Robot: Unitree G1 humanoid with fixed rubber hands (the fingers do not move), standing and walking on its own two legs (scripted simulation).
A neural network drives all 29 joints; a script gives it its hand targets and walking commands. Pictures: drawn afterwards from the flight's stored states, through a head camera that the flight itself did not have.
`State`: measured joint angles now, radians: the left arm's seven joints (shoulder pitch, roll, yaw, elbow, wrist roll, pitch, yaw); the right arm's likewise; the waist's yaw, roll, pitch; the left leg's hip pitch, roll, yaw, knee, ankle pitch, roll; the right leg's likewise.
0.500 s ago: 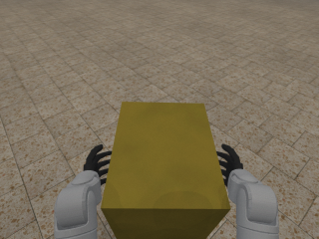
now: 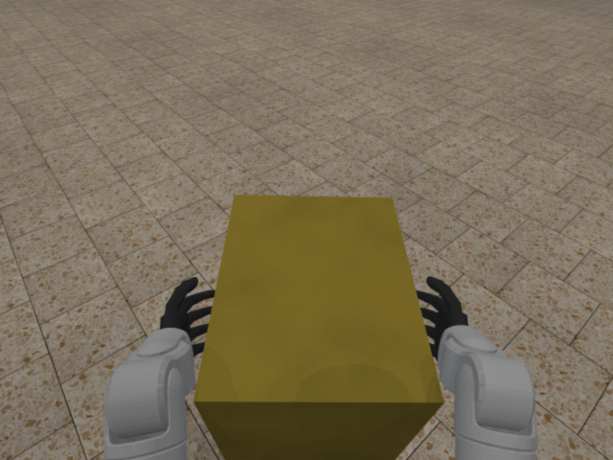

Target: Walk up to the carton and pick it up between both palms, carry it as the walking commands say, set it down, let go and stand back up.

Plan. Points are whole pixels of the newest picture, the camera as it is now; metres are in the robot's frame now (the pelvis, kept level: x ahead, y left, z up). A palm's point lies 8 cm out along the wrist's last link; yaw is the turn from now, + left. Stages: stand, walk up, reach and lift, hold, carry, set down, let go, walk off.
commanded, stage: carry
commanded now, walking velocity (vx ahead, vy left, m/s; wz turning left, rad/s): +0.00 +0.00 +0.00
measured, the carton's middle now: (311, 327) +0.32 +0.00 +0.02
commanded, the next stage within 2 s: hold in 0.68 s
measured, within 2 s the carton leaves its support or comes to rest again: neither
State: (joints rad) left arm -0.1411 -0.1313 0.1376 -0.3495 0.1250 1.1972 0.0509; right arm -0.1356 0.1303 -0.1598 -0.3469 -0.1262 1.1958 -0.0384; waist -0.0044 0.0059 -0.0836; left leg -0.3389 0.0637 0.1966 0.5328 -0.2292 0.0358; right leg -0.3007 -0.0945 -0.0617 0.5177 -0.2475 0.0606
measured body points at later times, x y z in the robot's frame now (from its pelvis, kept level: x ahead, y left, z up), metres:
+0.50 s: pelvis +0.00 +0.00 +0.00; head -0.01 +0.00 +0.45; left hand +0.27 +0.16 +0.08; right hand +0.27 -0.17 +0.08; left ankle +0.03 +0.10 -0.73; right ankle +0.01 -0.16 -0.73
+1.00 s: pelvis -0.01 -0.02 +0.01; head -0.04 -0.02 +0.46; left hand +0.28 +0.14 +0.04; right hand +0.29 -0.18 +0.05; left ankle +0.03 +0.09 -0.73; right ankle +0.02 -0.16 -0.73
